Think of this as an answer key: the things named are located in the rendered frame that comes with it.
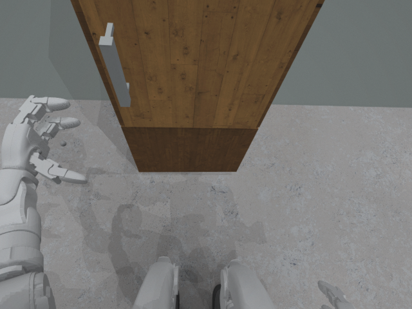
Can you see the robot right hand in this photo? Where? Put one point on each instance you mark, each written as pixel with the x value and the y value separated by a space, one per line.
pixel 335 295

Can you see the robot left hand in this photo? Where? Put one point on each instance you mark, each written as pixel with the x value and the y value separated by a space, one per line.
pixel 20 141

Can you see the robot right shin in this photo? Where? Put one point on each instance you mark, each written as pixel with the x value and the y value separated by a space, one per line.
pixel 223 303

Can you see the left robot upper arm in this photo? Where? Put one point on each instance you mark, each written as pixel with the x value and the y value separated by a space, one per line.
pixel 28 291

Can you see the robot left forearm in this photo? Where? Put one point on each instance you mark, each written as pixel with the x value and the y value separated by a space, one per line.
pixel 20 224

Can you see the cupboard door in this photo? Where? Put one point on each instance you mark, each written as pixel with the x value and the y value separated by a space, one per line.
pixel 199 63

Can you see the robot right thigh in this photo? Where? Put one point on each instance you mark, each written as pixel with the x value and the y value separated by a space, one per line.
pixel 240 285

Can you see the handle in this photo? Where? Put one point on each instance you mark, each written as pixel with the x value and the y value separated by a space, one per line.
pixel 112 61

